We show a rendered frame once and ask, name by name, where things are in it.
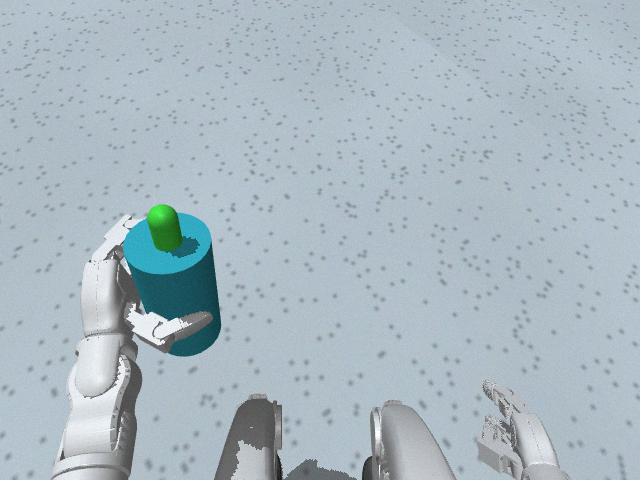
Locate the left robot hand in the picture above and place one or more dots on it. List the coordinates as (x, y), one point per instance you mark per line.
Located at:
(110, 300)

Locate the bottle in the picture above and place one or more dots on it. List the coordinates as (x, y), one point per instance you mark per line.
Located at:
(170, 257)

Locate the right robot hand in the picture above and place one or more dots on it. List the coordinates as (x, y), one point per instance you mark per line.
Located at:
(525, 442)

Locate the left robot arm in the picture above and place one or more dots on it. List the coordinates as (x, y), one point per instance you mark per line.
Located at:
(102, 387)

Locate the right robot arm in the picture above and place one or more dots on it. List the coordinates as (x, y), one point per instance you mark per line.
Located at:
(543, 472)

